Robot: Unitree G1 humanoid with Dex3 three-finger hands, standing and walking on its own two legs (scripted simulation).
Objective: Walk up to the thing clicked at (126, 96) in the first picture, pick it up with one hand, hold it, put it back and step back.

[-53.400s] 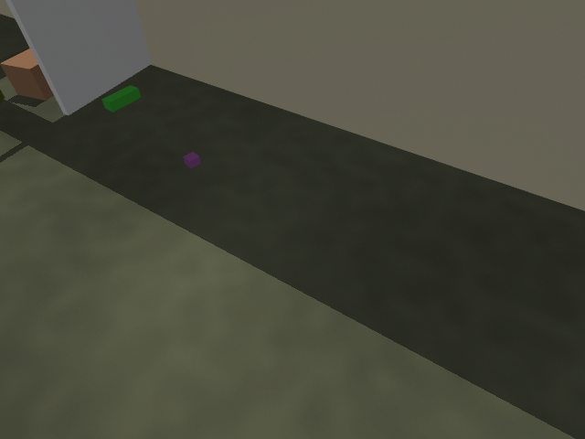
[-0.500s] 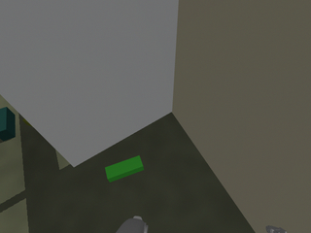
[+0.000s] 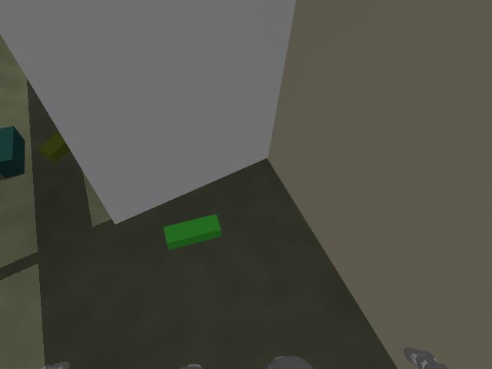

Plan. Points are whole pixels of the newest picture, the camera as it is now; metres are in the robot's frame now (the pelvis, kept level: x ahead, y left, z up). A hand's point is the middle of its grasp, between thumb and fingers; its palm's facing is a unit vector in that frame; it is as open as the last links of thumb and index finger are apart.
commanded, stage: step back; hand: left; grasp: from above
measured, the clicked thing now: (192, 231) +0.71 +0.20 -0.73
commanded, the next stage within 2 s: none
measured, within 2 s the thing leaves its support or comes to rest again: neither
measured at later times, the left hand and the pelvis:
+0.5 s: hand out of the picture -0.06 +0.26 -0.14, palm faces +0.04 -0.89 -0.45, open 7.4 cm; pelvis -0.17 -0.02 -0.01, yaw +3 degrees
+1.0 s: hand out of the picture -0.31 +0.23 -0.14, palm faces +0.00 -0.90 -0.43, open 7.3 cm; pelvis -0.35 -0.04 +0.00, yaw -1 degrees
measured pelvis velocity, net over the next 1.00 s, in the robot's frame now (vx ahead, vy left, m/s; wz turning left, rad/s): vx -0.35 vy -0.04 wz -0.02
